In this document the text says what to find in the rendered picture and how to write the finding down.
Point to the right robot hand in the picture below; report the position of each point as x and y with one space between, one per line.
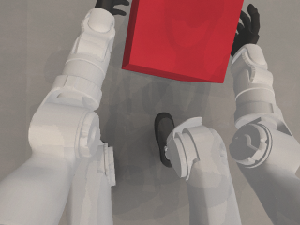
248 31

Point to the left robot hand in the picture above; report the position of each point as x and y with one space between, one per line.
109 4

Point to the robot right forearm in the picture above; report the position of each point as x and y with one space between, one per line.
253 90

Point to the robot right thigh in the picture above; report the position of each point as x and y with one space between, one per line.
210 190

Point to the robot left forearm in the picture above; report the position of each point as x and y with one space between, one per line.
86 66

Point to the carton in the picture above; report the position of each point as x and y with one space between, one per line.
183 40

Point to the robot right foot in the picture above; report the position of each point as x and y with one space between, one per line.
163 126

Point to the left robot upper arm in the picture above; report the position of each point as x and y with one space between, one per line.
60 136

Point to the right robot upper arm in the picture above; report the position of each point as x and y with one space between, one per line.
269 159

